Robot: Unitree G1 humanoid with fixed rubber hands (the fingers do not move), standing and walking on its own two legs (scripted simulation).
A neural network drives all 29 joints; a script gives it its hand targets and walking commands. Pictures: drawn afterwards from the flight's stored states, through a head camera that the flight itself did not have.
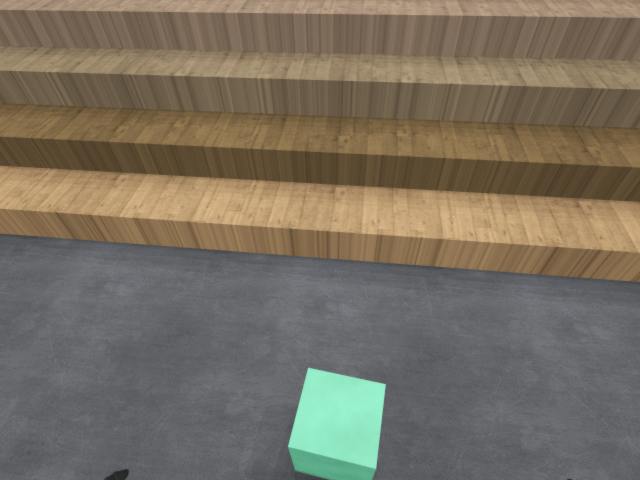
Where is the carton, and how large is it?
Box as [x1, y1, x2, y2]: [288, 368, 385, 479]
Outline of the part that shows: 308,368 288,445 295,470 328,479 371,479 376,465 385,384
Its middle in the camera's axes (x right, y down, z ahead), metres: +0.06 +0.52 +1.06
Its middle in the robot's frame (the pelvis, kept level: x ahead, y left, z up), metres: +0.38 +0.00 -0.66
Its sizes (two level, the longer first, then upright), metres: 0.210 0.200 0.250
